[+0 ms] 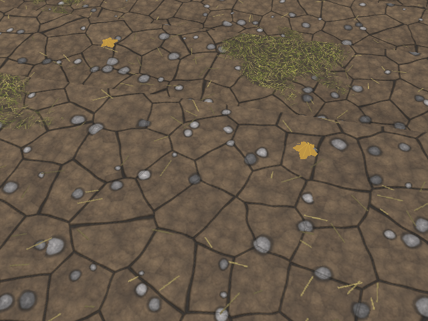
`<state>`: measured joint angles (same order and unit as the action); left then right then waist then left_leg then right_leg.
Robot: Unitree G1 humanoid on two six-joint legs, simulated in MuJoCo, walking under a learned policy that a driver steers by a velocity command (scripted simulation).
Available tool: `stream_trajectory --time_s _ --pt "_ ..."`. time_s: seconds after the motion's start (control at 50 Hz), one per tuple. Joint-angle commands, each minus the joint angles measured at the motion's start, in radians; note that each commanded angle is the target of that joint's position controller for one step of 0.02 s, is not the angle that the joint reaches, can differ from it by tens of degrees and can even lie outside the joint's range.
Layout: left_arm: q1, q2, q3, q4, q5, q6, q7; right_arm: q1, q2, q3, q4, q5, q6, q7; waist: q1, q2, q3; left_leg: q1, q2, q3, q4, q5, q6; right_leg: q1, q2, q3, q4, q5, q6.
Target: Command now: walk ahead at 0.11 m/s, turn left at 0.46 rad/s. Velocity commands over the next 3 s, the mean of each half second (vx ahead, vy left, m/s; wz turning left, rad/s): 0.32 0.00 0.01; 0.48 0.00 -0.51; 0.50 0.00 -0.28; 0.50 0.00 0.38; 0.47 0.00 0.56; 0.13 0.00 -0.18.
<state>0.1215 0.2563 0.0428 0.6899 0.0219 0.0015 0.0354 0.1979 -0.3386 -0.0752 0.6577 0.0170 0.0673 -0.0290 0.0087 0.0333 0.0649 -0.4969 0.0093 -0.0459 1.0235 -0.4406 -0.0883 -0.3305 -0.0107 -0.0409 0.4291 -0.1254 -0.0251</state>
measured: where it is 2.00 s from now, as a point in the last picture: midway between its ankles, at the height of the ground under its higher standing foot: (292, 178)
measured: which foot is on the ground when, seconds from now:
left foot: up 0.00-0.14, down 0.16-0.66, up 0.68-1.00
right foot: down 0.00-0.16, up 0.18-0.62, down 0.64-1.00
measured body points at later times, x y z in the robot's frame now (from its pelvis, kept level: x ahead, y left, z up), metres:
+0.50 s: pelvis +0.14 +0.03 +0.00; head +0.16 +0.05 +0.45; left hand +0.31 +0.28 -0.11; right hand +0.14 -0.25 -0.11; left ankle +0.00 +0.13 -0.74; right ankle +0.30 -0.13 -0.68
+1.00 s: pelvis +0.42 -0.03 +0.00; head +0.45 -0.04 +0.45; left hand +0.59 +0.22 -0.10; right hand +0.54 -0.33 -0.08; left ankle +0.66 +0.08 -0.69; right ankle +0.33 -0.10 -0.74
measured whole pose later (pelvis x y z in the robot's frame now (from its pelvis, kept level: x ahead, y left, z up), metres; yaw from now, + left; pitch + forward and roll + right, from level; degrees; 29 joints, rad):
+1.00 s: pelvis +0.42 -0.03 +0.00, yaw -21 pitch +2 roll -1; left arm 0.31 0.29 0.07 0.73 -0.03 -0.04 0.00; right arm 0.10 -0.29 -0.04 0.65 0.00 -0.10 0.00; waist 0.07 0.04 0.03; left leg -0.64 0.08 -0.11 0.61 0.03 -0.08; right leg -0.13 0.12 0.15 0.38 -0.28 -0.07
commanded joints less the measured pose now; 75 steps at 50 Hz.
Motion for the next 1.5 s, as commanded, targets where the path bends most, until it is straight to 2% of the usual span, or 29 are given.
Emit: stream_trajectory --time_s 0.02,0.1,0.14,0.16,0.18,0.2,0.24,0.32,0.54,0.58,0.62,0.64,0.66,0.68,0.7,0.74,0.8,0.88,0.98,1.08,1.1,1.12,1.14,1.16,1.18,1.2,1.26,1.36,1.5 --pt "-0.009 0.187 0.055 -0.048 -0.014 -0.004 -0.003 0.030 -0.037 -0.002 -0.069 -0.005 -0.016 0.012 0.008 -0.184 -0.197 0.093 0.024 0.036 -0.148 0.033 0.023 0.133 -0.243 0.175 -0.164 0.024 -0.215" --pt "-0.008 0.215 0.060 -0.022 -0.049 -0.009 -0.028 0.093 -0.052 -0.005 -0.030 -0.011 -0.032 0.033 -0.028 -0.186 -0.156 0.290 -0.014 0.103 -0.427 0.112 0.101 0.023 -0.243 0.179 -0.196 -0.334 -0.181" --pt "0.004 0.159 0.041 0.001 -0.050 -0.017 -0.039 0.180 -0.038 -0.002 0.022 -0.014 -0.041 0.035 -0.071 -0.134 -0.130 0.481 -0.030 0.100 -0.577 0.124 0.151 -0.107 -0.185 0.117 -0.105 -0.440 -0.104" --pt "-0.017 0.077 0.015 -0.009 -0.031 -0.027 -0.051 0.252 -0.076 -0.010 0.036 -0.015 -0.047 0.027 -0.093 0.015 -0.128 0.589 0.128 -0.139 -0.694 -0.019 0.199 -0.245 -0.103 0.022 0.147 -0.422 -0.024" --pt "-0.053 0.051 0.008 -0.056 -0.018 -0.044 -0.059 0.252 -0.205 -0.034 0.015 -0.021 -0.051 0.024 -0.092 0.226 -0.066 0.604 0.355 -0.506 -0.820 -0.198 0.333 -0.519 0.022 -0.058 0.391 -0.461 0.038" --pt "-0.125 0.152 0.037 -0.074 -0.049 -0.060 -0.050 0.234 -0.206 -0.041 0.010 -0.043 -0.076 0.023 -0.125 0.151 0.003 0.480 0.397 -0.587 -0.897 -0.299 0.401 -0.555 -0.033 0.066 0.526 -0.405 0.024" --pt "-0.044 0.172 0.052 -0.029 -0.058 -0.063 -0.051 0.146 -0.111 -0.013 0.011 -0.030 -0.119 0.017 -0.057 0.145 0.045 0.501 0.310 -0.406 -0.895 -0.181 0.320 -0.586 -0.070 0.115 0.562 -0.211 0.010" --pt "0.005 0.125 0.050 0.019 -0.049 -0.062 -0.059 0.162 -0.060 -0.002 0.030 -0.036 -0.146 0.009 -0.053 0.081 0.001 0.522 0.234 -0.118 -0.899 0.218 0.244 -0.523 -0.040 0.142 0.563 0.024 0.035" --pt "-0.185 0.058 0.009 -0.093 -0.048 -0.067 -0.117 0.237 -0.102 -0.021 0.111 -0.010 -0.133 0.008 -0.113 0.048 0.083 0.585 0.269 0.150 -0.856 0.601 0.225 -0.407 -0.022 -0.009 0.181 0.096 -0.014" --pt "-0.153 0.088 0.022 -0.105 -0.045 -0.067 -0.124 0.222 -0.129 -0.028 0.110 -0.007 -0.123 0.001 -0.070 0.089 0.019 0.623 0.271 0.186 -0.728 1.017 0.204 -0.292 0.033 -0.068 0.173 0.004 -0.058" --pt "0.067 0.166 0.063 -0.063 -0.049 -0.061 -0.114 0.205 -0.154 -0.033 0.105 -0.007 -0.109 -0.012 0.061 0.108 -0.135 0.579 0.248 0.224 -0.424 1.307 0.168 0.021 0.109 -0.097 0.148 -0.013 -0.117" --pt "0.225 0.225 0.093 -0.029 -0.052 -0.052 -0.094 0.200 -0.155 -0.029 0.093 -0.008 -0.116 -0.017 0.146 0.063 -0.221 0.379 0.216 0.225 -0.187 1.162 0.133 0.326 0.081 -0.002 0.119 0.024 -0.162" --pt "0.311 0.334 0.114 -0.017 -0.049 -0.045 -0.073 0.269 -0.025 0.013 0.038 -0.039 -0.142 -0.001 0.094 -0.201 -0.349 -0.076 0.059 0.201 0.226 0.300 0.065 0.742 -0.209 0.501 0.110 -0.068 -0.329" --pt "0.325 0.298 0.098 -0.032 -0.047 -0.053 -0.069 0.246 -0.032 0.025 0.032 -0.022 -0.185 0.015 0.106 -0.188 -0.527 -0.212 -0.059 -0.033 0.414 -0.139 0.061 0.831 -0.348 0.914 -0.076 -0.207 -0.434" --pt "0.294 0.238 0.081 -0.022 -0.039 -0.058 -0.068 0.114 -0.101 0.002 -0.003 0.021 -0.206 0.028 0.139 -0.131 -0.382 -0.311 0.008 -0.086 0.422 -0.059 0.079 0.738 -0.301 0.757 -0.122 -0.214 -0.359" --pt "0.160 0.184 0.063 -0.037 -0.044 -0.063 -0.064 0.055 -0.085 0.007 -0.018 0.000 -0.221 0.021 0.049 -0.023 -0.159 -0.261 0.088 -0.053 0.240 0.077 0.095 0.400 -0.206 0.516 -0.150 -0.079 -0.284" --pt "0.068 0.154 0.054 -0.071 -0.027 -0.067 -0.054 0.115 -0.074 -0.001 -0.009 -0.029 -0.186 0.019 -0.038 -0.079 -0.091 -0.117 0.119 -0.036 0.130 0.142 0.057 0.137 -0.139 0.396 -0.221 0.099 -0.290" --pt "0.087 0.186 0.062 -0.050 -0.036 -0.071 -0.036 0.010 -0.027 0.017 -0.044 -0.041 -0.170 0.016 -0.019 -0.085 -0.042 -0.077 0.093 0.007 -0.132 0.329 0.005 -0.019 -0.072 0.275 -0.230 0.151 -0.258" --pt "0.189 0.207 0.071 -0.011 -0.055 -0.052 -0.024 -0.161 -0.031 0.020 -0.084 -0.011 -0.188 0.034 0.058 -0.112 -0.060 0.038 0.014 -0.012 -0.454 0.536 0.004 0.031 -0.075 0.331 -0.158 -0.005 -0.196" --pt "0.193 0.153 0.058 -0.010 -0.043 -0.041 -0.025 0.007 -0.104 -0.024 -0.052 -0.011 -0.203 0.037 -0.050 -0.142 -0.131 0.265 0.019 -0.017 -0.551 0.386 0.096 0.131 -0.078 0.415 0.088 0.020 -0.118" --pt "0.216 0.084 0.032 -0.018 -0.029 -0.044 -0.032 0.131 -0.148 -0.035 -0.044 -0.032 -0.207 0.031 -0.098 -0.053 -0.255 0.479 0.157 -0.144 -0.548 0.316 0.157 0.062 -0.017 0.340 0.340 -0.060 -0.082" --pt "0.383 0.010 0.011 -0.028 -0.052 -0.058 -0.034 0.227 -0.241 -0.058 -0.004 -0.049 -0.196 0.035 -0.040 0.274 -0.385 0.801 0.381 -0.604 -0.640 0.106 0.332 -0.266 0.134 0.203 0.702 -0.409 -0.008" --pt "0.381 0.098 0.020 -0.008 -0.071 -0.060 -0.031 0.261 -0.171 -0.049 0.013 -0.022 -0.191 0.047 -0.069 0.268 -0.362 0.805 0.414 -0.814 -0.732 -0.184 0.356 -0.428 0.078 0.223 0.859 -0.446 0.002" --pt "0.260 0.170 0.039 -0.019 -0.069 -0.057 -0.029 0.207 -0.100 -0.029 0.002 -0.015 -0.189 0.045 -0.100 0.144 -0.220 0.696 0.365 -0.673 -0.748 -0.188 0.313 -0.469 0.039 0.225 0.905 -0.352 0.002" --pt "0.181 0.098 0.006 0.016 0.082 -0.110 -0.073 0.163 0.072 0.060 -0.021 -0.064 -0.196 0.031 -0.114 0.098 -0.071 0.540 0.270 -0.546 -0.774 -0.218 0.321 -0.572 0.045 0.182 0.963 -0.223 0.007" --pt "0.167 0.044 -0.004 0.002 0.097 -0.122 -0.081 0.170 0.093 0.068 0.001 -0.065 -0.191 0.024 -0.092 0.118 -0.084 0.511 0.246 -0.426 -0.793 -0.066 0.315 -0.553 0.007 0.178 0.880 -0.155 -0.008" --pt "0.107 0.046 -0.006 -0.010 0.068 -0.115 -0.108 0.139 0.054 0.055 0.002 -0.053 -0.186 0.012 -0.058 0.069 -0.124 0.410 0.215 -0.279 -0.842 0.197 0.323 -0.433 -0.041 0.141 0.721 -0.152 0.005" --pt "0.055 0.014 -0.036 -0.012 0.060 -0.094 -0.112 0.108 -0.029 0.026 0.014 -0.080 -0.194 0.056 -0.042 0.014 -0.078 0.230 0.192 -0.101 -0.892 0.337 0.354 -0.257 -0.067 0.051 0.356 0.019 0.035" --pt "-0.116 0.067 -0.032 -0.084 0.036 -0.098 -0.089 0.239 -0.042 0.026 0.129 -0.072 -0.188 0.090 -0.090 0.030 -0.046 0.410 0.233 -0.131 -0.782 0.443 0.334 -0.231 -0.027 0.041 0.131 0.091 -0.034"
Next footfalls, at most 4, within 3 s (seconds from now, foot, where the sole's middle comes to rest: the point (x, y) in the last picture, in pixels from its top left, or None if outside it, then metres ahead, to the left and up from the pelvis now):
0.16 left None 0.04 0.14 -0.78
0.64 right None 0.37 -0.11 -0.78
1.10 left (225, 240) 0.70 0.02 -0.78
1.56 right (323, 214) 0.80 -0.32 -0.78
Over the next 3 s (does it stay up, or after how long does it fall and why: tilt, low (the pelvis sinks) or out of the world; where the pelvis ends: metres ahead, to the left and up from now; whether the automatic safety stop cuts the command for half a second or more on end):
stays up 1.40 -0.28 -0.18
